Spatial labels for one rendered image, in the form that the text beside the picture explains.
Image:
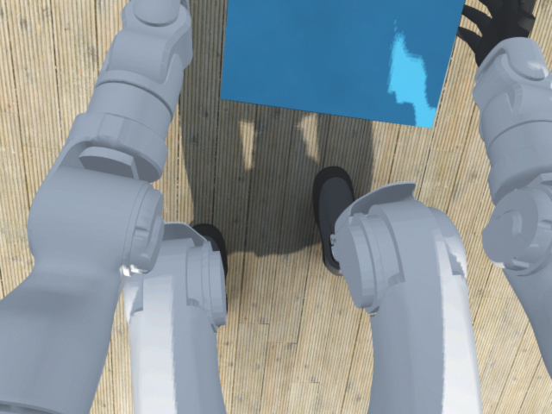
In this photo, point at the right robot foot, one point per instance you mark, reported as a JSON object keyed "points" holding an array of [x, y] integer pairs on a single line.
{"points": [[332, 194]]}

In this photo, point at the robot right forearm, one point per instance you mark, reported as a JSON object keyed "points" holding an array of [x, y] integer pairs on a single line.
{"points": [[514, 95]]}

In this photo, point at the left robot thigh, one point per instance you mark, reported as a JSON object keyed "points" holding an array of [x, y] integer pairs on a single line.
{"points": [[173, 346]]}

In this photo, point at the left robot upper arm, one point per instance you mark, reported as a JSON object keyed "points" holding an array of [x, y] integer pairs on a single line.
{"points": [[91, 231]]}

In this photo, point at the carton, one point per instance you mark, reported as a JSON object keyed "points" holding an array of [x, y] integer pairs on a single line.
{"points": [[378, 60]]}

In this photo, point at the robot right hand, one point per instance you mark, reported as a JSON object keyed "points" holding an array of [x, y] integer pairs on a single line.
{"points": [[510, 18]]}

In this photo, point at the right robot upper arm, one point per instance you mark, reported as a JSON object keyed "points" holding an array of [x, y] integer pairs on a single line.
{"points": [[518, 238]]}

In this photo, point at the robot left forearm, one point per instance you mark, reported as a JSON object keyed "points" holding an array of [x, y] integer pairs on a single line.
{"points": [[124, 128]]}

